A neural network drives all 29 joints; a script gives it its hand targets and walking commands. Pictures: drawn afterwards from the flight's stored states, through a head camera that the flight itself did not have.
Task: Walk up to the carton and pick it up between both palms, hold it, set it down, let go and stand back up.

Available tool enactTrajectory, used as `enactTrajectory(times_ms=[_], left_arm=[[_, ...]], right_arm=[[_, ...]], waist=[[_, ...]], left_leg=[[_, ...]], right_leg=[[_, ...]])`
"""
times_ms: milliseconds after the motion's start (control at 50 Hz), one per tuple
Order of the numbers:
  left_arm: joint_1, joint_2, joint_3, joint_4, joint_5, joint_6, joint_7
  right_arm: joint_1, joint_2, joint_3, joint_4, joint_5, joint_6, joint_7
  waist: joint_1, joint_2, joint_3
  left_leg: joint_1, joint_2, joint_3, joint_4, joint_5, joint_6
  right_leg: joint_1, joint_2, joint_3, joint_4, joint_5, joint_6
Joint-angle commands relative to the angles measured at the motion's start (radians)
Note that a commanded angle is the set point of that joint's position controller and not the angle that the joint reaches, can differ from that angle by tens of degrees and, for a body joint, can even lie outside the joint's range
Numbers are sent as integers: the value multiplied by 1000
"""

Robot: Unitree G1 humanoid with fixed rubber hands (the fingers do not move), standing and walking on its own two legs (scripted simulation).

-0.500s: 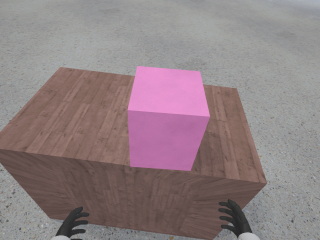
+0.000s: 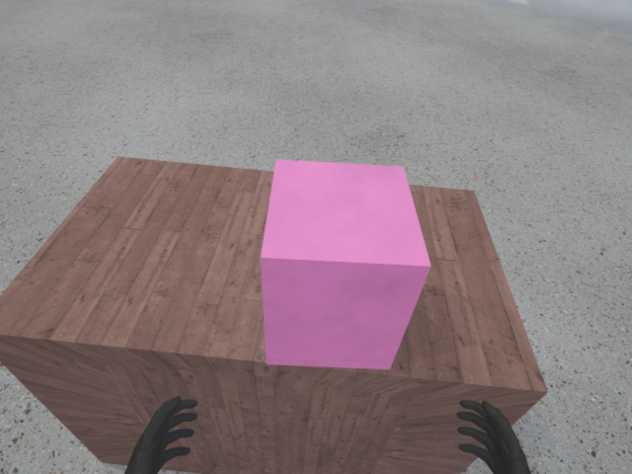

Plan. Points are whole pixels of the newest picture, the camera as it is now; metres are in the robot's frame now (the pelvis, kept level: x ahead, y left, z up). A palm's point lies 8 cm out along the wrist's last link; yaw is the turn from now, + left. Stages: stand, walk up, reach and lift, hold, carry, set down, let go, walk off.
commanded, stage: reach and lift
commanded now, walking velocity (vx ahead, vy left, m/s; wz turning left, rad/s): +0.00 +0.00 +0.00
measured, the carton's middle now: (334, 266) +0.43 +0.03 +0.02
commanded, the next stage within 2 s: none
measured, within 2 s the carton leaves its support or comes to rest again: neither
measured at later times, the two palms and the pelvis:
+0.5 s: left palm (168, 407) +0.20 +0.21 -0.01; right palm (508, 445) +0.20 -0.20 -0.01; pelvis +0.01 -0.01 +0.00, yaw -1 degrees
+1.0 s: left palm (175, 329) +0.27 +0.22 +0.05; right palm (496, 354) +0.28 -0.18 +0.06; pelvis +0.00 -0.01 +0.01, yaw -1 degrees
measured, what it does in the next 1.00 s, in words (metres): stands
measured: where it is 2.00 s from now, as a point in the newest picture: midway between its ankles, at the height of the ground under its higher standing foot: outside the picture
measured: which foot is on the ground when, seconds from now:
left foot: down 0.00-1.00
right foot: down 0.00-1.00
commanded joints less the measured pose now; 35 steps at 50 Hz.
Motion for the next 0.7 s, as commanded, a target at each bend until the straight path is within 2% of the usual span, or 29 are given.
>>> enactTrajectory(times_ms=[0,240,500,560,620,680], left_arm=[[-43,55,28,-144,2,-72,1],[-79,53,52,-153,-31,-175,-17],[-239,64,70,-49,-96,-303,-31],[-311,68,74,-34,-104,-287,-25],[-394,73,80,-60,-105,-221,-12],[-443,74,84,-99,-103,-165,-4]], right_arm=[[-41,-125,-6,-148,36,-50,-14],[17,-94,76,-305,106,-84,-55],[-51,-74,126,-395,138,-82,-83],[-126,-77,121,-401,135,-50,-86],[-225,-88,107,-420,137,8,-90],[-278,-100,105,-443,154,51,-99]], waist=[[-1,86,2],[-8,72,18],[-27,68,33],[-26,63,38],[-21,57,29],[-22,61,-12]], left_leg=[[0,-43,41,-81,442,-71],[32,-57,67,-87,448,-75],[28,-51,76,-90,333,-67],[23,-44,74,-106,281,-64],[30,-38,75,-125,253,-62],[60,-38,74,-121,310,-63]], right_leg=[[28,50,2,-72,213,7],[69,34,26,-81,308,28],[58,9,50,-71,299,38],[49,6,47,-82,252,37],[48,7,35,-97,225,41],[67,13,26,-96,290,46]])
